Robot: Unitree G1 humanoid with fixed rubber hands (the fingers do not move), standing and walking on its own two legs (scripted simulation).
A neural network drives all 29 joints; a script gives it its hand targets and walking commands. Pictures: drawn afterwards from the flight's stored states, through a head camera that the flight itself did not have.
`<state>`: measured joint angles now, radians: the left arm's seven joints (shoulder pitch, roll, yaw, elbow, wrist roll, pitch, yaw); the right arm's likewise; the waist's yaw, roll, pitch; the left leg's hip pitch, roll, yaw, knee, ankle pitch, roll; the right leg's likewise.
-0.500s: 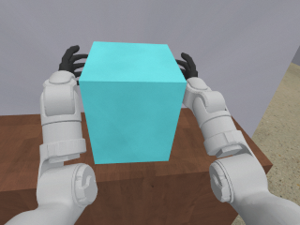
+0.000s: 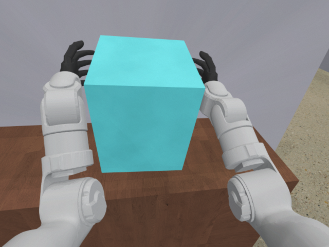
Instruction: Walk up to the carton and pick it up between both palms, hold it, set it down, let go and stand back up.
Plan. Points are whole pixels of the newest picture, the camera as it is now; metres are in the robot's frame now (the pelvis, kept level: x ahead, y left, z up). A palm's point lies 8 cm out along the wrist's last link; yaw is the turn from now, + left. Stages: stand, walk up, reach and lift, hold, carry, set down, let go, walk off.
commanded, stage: set down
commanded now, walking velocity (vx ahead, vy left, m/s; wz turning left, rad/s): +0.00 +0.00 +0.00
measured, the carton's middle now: (143, 106) +0.39 +0.01 +0.22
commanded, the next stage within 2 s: none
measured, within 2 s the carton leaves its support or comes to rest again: neither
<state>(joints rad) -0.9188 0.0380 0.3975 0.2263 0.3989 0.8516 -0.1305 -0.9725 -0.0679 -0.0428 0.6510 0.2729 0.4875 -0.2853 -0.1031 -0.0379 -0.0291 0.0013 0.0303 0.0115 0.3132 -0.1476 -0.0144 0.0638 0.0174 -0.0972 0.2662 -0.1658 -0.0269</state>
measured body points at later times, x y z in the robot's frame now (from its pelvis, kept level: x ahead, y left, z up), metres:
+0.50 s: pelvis +0.01 +0.01 +0.00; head -0.02 +0.05 +0.45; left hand +0.41 +0.16 +0.25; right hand +0.40 -0.13 +0.21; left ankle +0.03 +0.13 -0.75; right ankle +0.00 -0.09 -0.75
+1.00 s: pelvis +0.01 +0.02 +0.00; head -0.02 +0.06 +0.45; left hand +0.43 +0.16 +0.24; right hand +0.41 -0.13 +0.20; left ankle +0.03 +0.13 -0.75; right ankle +0.00 -0.09 -0.75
